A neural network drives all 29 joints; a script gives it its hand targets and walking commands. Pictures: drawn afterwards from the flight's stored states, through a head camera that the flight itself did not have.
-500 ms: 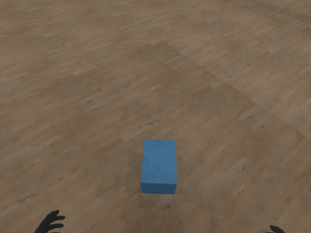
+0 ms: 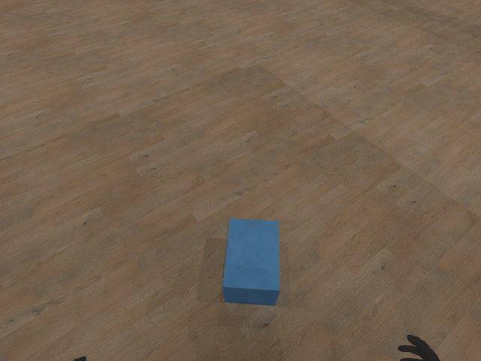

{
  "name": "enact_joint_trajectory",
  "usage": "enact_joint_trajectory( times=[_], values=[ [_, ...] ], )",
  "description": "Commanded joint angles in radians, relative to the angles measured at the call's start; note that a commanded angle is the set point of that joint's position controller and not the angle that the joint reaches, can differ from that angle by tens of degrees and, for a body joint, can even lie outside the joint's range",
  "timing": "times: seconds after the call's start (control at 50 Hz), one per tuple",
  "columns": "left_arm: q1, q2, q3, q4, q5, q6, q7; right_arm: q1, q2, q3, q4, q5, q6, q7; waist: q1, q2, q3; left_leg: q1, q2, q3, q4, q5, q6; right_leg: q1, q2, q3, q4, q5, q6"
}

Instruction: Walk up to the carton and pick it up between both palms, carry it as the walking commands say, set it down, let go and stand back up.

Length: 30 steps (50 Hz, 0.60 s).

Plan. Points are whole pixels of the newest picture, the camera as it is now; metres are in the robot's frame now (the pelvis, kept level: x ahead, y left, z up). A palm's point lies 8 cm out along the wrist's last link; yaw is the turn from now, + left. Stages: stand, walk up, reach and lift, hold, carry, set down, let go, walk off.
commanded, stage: walk up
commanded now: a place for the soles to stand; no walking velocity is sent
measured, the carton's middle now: (252, 261) +0.57 -0.02 -0.69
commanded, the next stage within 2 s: none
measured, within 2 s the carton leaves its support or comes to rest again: neither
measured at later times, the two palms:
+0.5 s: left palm out of the picture +0.11 +0.29 -0.11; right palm out of the picture +0.07 -0.34 -0.12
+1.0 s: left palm (99, 347) +0.16 +0.27 -0.12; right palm (403, 268) +0.31 -0.32 -0.12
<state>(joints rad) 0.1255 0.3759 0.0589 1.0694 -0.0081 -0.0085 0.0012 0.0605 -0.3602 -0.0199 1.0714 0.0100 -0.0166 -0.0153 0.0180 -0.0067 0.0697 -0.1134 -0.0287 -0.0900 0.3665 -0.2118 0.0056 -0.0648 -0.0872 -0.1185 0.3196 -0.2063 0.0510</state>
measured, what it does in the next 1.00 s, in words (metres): walks ahead: left foot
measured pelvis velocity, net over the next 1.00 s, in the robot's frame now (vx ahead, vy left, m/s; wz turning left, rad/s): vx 0.13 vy -0.04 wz -0.01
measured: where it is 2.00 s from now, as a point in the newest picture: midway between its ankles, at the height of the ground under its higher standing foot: outside the picture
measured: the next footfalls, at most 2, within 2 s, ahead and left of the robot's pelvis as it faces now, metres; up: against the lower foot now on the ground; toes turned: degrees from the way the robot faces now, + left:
left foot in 0.86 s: +0.28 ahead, +0.08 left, +0.00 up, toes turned +3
right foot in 1.08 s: +0.15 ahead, -0.18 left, +0.00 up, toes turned +1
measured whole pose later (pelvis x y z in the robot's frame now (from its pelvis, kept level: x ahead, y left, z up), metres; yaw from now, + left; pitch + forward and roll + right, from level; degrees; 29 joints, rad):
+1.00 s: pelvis +0.13 -0.04 -0.03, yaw +0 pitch -6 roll +1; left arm 0.34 0.39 0.04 0.76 -0.02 0.02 0.02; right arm 0.03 -0.35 -0.02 0.74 -0.01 0.02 -0.01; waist 0.04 0.00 0.23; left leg -0.33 0.00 0.07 0.60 -0.16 0.04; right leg -0.26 0.00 0.08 0.99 -0.59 0.00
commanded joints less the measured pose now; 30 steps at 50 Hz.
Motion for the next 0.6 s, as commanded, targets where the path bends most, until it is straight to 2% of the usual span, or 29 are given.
enact_joint_trajectory(
  times=[0.0, 0.04, 0.08, 0.12, 0.16, 0.2, 0.26, 0.28, 0.3, 0.32, 0.34, 0.36, 0.38, 0.4, 0.42, 0.44, 0.46, 0.48, 0.5, 0.52, 0.54, 0.56, 0.58],
  values=[
    [-0.028, 0.174, 0.034, -0.054, 0.003, -0.022, 0.010, -0.033, -0.211, -0.040, -0.055, -0.002, -0.016, -0.010, -0.010, 0.023, -0.101, -0.038, 0.127, -0.071, -0.050, 0.278, 0.038, 0.075, -0.077, 0.078, -0.023, 0.111, -0.058],
    [-0.040, 0.179, 0.037, -0.062, 0.005, -0.021, 0.008, -0.015, -0.215, -0.039, -0.050, 0.001, -0.016, -0.009, -0.017, 0.006, -0.104, -0.037, 0.134, -0.084, -0.049, 0.328, 0.040, 0.078, -0.080, 0.075, -0.015, 0.123, -0.058],
    [-0.024, 0.174, 0.033, -0.057, 0.002, -0.022, 0.011, -0.018, -0.216, -0.040, -0.051, -0.003, -0.017, -0.011, -0.011, 0.035, -0.090, -0.029, 0.127, -0.063, -0.045, 0.334, 0.032, 0.074, -0.083, 0.077, -0.020, 0.146, -0.058],
    [-0.021, 0.183, 0.037, -0.057, 0.005, -0.021, 0.013, -0.016, -0.205, -0.040, -0.052, -0.001, -0.013, -0.011, -0.014, 0.040, -0.107, -0.045, 0.122, -0.057, -0.040, 0.330, 0.033, 0.102, -0.086, 0.079, -0.019, 0.159, -0.061],
    [-0.032, 0.185, 0.038, -0.065, 0.008, -0.018, 0.010, -0.006, -0.206, -0.035, -0.047, 0.001, -0.011, -0.010, -0.019, -0.031, -0.098, -0.042, 0.122, -0.068, -0.040, 0.321, 0.033, 0.086, -0.077, 0.065, -0.019, 0.152, -0.057],
    [-0.024, 0.177, 0.041, -0.067, 0.006, -0.018, 0.010, -0.001, -0.215, -0.039, -0.052, -0.004, -0.011, -0.013, -0.013, 0.012, -0.118, -0.026, 0.116, -0.059, -0.036, 0.318, 0.033, 0.091, -0.082, 0.069, -0.015, 0.155, -0.057],
    [-0.022, 0.182, 0.042, -0.065, 0.002, -0.017, 0.014, 0.008, -0.207, -0.038, -0.051, -0.002, -0.011, -0.014, -0.013, 0.007, -0.108, -0.035, 0.120, -0.060, -0.031, 0.350, 0.030, 0.095, -0.083, 0.070, -0.011, 0.179, -0.060],
    [0.023, 0.181, 0.063, -0.116, 0.035, -0.021, 0.001, 0.103, -0.221, -0.069, -0.077, -0.021, -0.017, -0.003, -0.026, -0.002, -0.154, -0.030, 0.094, -0.072, -0.018, -0.101, 0.087, 0.084, -0.044, 0.029, 0.062, -0.180, -0.095],
    [0.008, 0.179, 0.071, -0.129, 0.044, -0.016, -0.008, 0.107, -0.232, -0.073, -0.092, -0.040, -0.013, 0.006, -0.039, 0.006, -0.074, -0.063, 0.111, -0.140, -0.046, -0.346, 0.123, -0.025, -0.043, 0.052, 0.105, -0.320, -0.106],
    [0.005, 0.168, 0.069, -0.154, 0.047, -0.014, -0.017, 0.105, -0.236, -0.076, -0.100, -0.045, -0.010, 0.010, -0.042, 0.024, -0.026, -0.083, 0.143, -0.213, -0.090, -0.449, 0.144, -0.116, -0.032, 0.077, 0.147, -0.376, -0.112],
    [0.009, 0.152, 0.068, -0.178, 0.046, -0.015, -0.024, 0.113, -0.253, -0.088, -0.121, -0.053, -0.006, 0.015, -0.044, 0.066, 0.022, -0.085, 0.159, -0.265, -0.115, -0.504, 0.163, -0.200, -0.006, 0.075, 0.186, -0.380, -0.109],
    [-0.018, 0.143, 0.066, -0.210, 0.044, -0.019, -0.028, 0.133, -0.266, -0.095, -0.133, -0.050, -0.004, 0.016, -0.054, 0.093, 0.074, -0.074, 0.187, -0.349, -0.157, -0.515, 0.194, -0.276, 0.026, 0.078, 0.222, -0.333, -0.101],
    [-0.033, 0.127, 0.065, -0.242, 0.046, -0.025, -0.030, 0.163, -0.275, -0.102, -0.142, -0.055, -0.006, 0.009, -0.069, 0.119, 0.096, -0.008, 0.229, -0.409, -0.182, -0.458, 0.224, -0.371, 0.040, 0.078, 0.253, -0.293, -0.094],
    [-0.021, 0.133, 0.063, -0.259, 0.046, -0.030, -0.027, 0.179, -0.296, -0.111, -0.153, -0.059, -0.009, 0.003, -0.075, 0.162, 0.088, 0.084, 0.263, -0.426, -0.162, -0.294, 0.248, -0.440, 0.042, 0.104, 0.261, -0.289, -0.086],
    [0.013, 0.129, 0.060, -0.260, 0.039, -0.042, -0.016, 0.182, -0.297, -0.120, -0.163, -0.061, -0.014, -0.003, -0.062, 0.189, 0.066, 0.138, 0.280, -0.402, -0.111, -0.082, 0.251, -0.435, 0.028, 0.115, 0.198, -0.244, -0.089],
    [0.049, 0.137, 0.060, -0.254, 0.039, -0.052, -0.009, 0.173, -0.282, -0.117, -0.172, -0.054, -0.014, -0.001, -0.045, 0.188, 0.018, 0.143, 0.264, -0.331, -0.043, 0.063, 0.224, -0.355, 0.026, 0.104, 0.099, -0.173, -0.092],
    [0.111, 0.149, 0.061, -0.235, 0.034, -0.063, -0.002, 0.131, -0.255, -0.108, -0.194, -0.044, -0.015, 0.005, -0.001, 0.151, -0.031, 0.038, 0.217, -0.214, 0.044, 0.118, 0.166, -0.164, 0.030, 0.083, 0.037, -0.051, -0.094],
    [0.201, 0.200, 0.073, -0.212, 0.038, -0.067, 0.006, 0.074, -0.197, -0.090, -0.223, -0.033, -0.020, 0.014, 0.050, 0.004, -0.103, -0.147, 0.116, -0.077, 0.203, 0.104, 0.085, 0.087, -0.031, 0.172, -0.032, -0.077, -0.125],
    [0.284, 0.273, 0.096, -0.203, 0.043, -0.064, 0.011, 0.033, -0.112, -0.068, -0.268, -0.028, -0.028, 0.019, 0.100, -0.240, -0.103, -0.415, -0.044, 0.085, 0.452, -0.154, 0.012, 0.275, -0.222, 0.448, -0.120, -0.057, -0.211],
    [0.322, 0.290, 0.109, -0.214, 0.053, -0.057, 0.016, 0.022, -0.144, -0.076, -0.298, -0.038, -0.030, 0.010, 0.107, -0.138, -0.025, -0.532, -0.018, 0.004, 0.604, -0.335, -0.001, 0.269, -0.351, 0.554, -0.098, 0.189, -0.318],
    [0.307, 0.250, 0.098, -0.244, 0.054, -0.059, 0.017, 0.045, -0.174, -0.080, -0.293, -0.043, -0.028, 0.002, 0.089, -0.050, 0.023, -0.588, 0.008, -0.021, 0.712, -0.325, -0.001, 0.285, -0.354, 0.486, -0.047, 0.418, -0.333],
    [0.284, 0.217, 0.085, -0.264, 0.050, -0.056, 0.019, 0.094, -0.170, -0.073, -0.279, -0.043, -0.030, 0.004, 0.065, -0.027, 0.025, -0.576, 0.030, -0.035, 0.715, -0.281, 0.001, 0.292, -0.299, 0.360, 0.002, 0.581, -0.291],
    [0.267, 0.193, 0.074, -0.282, 0.046, -0.048, 0.022, 0.107, -0.165, -0.070, -0.281, -0.041, -0.034, 0.010, 0.056, -0.077, 0.040, -0.555, 0.042, -0.010, 0.666, -0.243, 0.004, 0.277, -0.237, 0.262, 0.012, 0.593, -0.249]
  ],
)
